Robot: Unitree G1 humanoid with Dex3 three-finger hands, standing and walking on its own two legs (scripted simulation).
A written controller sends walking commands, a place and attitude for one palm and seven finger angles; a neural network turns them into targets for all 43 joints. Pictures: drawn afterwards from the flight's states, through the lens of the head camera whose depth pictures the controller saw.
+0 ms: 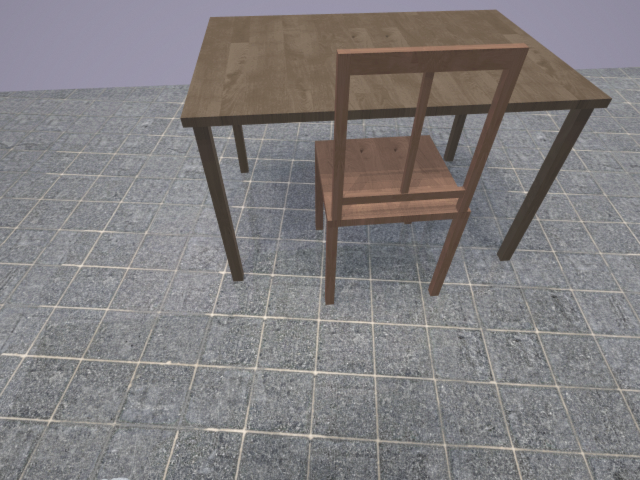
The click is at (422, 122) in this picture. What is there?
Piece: chair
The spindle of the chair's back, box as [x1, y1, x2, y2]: [400, 72, 433, 193]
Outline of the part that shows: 433,72 423,73 400,188 401,193 406,193 408,190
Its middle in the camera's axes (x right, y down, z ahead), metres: +0.24 -0.25 +0.99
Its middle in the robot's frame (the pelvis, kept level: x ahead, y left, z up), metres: +0.92 -0.19 -0.06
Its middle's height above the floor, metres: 0.71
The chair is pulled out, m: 0.00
